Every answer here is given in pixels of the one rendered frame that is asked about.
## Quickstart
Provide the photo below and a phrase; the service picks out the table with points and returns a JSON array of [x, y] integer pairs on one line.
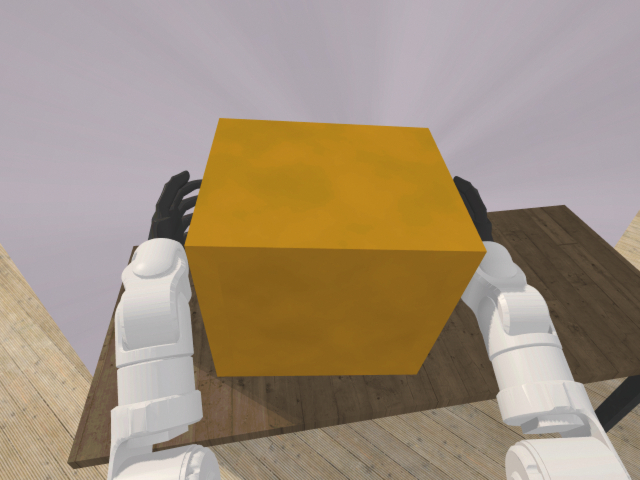
[[593, 297]]

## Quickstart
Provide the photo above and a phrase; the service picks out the carton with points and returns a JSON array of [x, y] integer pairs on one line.
[[327, 249]]

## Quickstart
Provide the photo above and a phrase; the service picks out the right robot forearm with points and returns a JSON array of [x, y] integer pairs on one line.
[[537, 389]]

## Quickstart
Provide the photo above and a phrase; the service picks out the right robot hand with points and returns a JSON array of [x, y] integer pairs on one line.
[[475, 207]]

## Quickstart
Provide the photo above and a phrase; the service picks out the left robot forearm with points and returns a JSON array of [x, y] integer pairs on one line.
[[157, 399]]

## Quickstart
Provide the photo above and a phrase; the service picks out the robot left upper arm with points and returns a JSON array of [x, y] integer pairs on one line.
[[191, 462]]

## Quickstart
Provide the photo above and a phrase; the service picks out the robot right upper arm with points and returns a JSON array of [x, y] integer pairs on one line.
[[572, 458]]

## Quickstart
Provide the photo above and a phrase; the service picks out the left robot hand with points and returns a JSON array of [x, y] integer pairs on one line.
[[168, 220]]

